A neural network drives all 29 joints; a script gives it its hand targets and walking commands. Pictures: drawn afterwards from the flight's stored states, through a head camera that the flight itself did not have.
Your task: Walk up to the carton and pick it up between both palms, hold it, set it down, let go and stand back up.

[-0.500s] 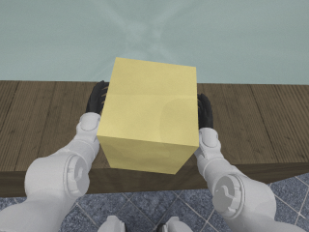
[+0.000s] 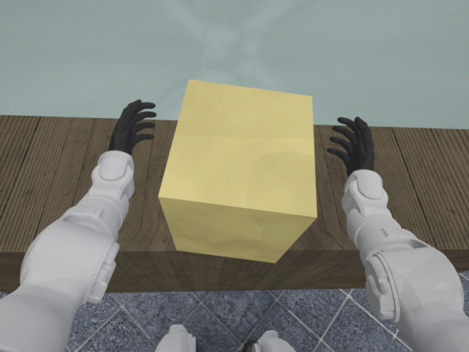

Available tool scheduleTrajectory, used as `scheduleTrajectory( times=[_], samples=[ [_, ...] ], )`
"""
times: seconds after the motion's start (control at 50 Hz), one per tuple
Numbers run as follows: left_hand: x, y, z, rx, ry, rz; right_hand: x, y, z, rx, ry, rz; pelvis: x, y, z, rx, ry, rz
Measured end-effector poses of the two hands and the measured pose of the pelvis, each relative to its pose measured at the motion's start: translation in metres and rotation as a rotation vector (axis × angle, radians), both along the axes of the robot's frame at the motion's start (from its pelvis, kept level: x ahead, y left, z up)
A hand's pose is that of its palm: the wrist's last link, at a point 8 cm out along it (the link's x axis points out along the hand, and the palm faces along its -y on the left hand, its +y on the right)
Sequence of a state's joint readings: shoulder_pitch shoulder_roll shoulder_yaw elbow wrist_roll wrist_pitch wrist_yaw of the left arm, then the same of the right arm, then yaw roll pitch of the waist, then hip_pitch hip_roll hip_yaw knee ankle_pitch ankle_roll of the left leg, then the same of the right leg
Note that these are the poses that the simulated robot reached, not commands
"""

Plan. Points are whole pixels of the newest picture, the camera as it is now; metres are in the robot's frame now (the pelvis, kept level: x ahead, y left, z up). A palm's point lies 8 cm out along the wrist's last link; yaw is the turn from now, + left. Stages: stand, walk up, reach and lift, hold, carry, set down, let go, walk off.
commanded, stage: set down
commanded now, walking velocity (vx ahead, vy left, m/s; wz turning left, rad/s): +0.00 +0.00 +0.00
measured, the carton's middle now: (237, 181) +0.42 +0.00 -0.01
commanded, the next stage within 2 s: none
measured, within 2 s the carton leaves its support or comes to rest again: neither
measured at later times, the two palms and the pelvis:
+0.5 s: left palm (107, 96) +0.47 +0.19 +0.13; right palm (389, 123) +0.45 -0.21 +0.14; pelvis +0.02 -0.01 +0.05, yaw +1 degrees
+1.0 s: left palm (98, 118) +0.43 +0.19 +0.14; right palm (389, 151) +0.40 -0.20 +0.13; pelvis +0.02 -0.01 +0.07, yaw +1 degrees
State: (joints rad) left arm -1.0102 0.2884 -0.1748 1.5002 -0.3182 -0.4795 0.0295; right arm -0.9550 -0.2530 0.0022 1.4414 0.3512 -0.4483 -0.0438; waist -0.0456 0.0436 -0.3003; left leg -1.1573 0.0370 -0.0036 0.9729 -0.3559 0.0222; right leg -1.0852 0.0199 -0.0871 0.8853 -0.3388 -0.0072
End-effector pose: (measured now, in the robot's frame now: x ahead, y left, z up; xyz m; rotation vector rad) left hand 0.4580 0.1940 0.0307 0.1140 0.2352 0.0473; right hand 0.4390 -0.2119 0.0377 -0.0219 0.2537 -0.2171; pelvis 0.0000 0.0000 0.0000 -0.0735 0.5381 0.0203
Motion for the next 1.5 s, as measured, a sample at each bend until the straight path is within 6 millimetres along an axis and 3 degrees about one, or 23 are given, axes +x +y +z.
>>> scheduleTrajectory(
  times=[0.2,0.5,0.8,0.9,1.1,1.34,1.5],
  samples=[
    [0.012,-0.018,0.044,-0.03,-0.021,-0.03,0.006,0.008,0.031,0.034,-0.021,0.017,0.005,-0.006,0.017,0.018,-0.045,-0.007],
    [0.011,-0.002,0.104,-0.044,-0.013,0.005,0.01,-0.001,0.099,0.022,-0.03,0.012,0.019,-0.011,0.047,0.032,-0.186,-0.002],
    [0.01,-0.002,0.151,-0.05,-0.016,-0.015,0.005,0.003,0.139,0.023,-0.012,0.028,0.019,-0.013,0.064,0.044,-0.287,-0.005],
    [-0.004,-0.003,0.14,-0.047,0.009,-0.033,-0.011,0.003,0.129,0.021,0.006,0.02,0.02,-0.012,0.068,0.048,-0.344,-0.008],
    [-0.052,0.006,0.08,-0.079,0.052,0.018,-0.056,0.019,0.071,0.067,0.044,0.03,0.016,-0.012,0.068,0.049,-0.375,-0.007],
    [-0.071,0.006,0.085,-0.072,-0.009,-0.008,-0.077,0.017,0.072,0.054,-0.008,0.007,0.02,-0.012,0.07,0.05,-0.439,-0.004],
    [-0.103,0.011,0.059,-0.082,0.031,0.01,-0.11,0.015,0.048,0.058,0.035,0.001,0.023,-0.013,0.071,0.055,-0.505,-0.005]
  ],
)
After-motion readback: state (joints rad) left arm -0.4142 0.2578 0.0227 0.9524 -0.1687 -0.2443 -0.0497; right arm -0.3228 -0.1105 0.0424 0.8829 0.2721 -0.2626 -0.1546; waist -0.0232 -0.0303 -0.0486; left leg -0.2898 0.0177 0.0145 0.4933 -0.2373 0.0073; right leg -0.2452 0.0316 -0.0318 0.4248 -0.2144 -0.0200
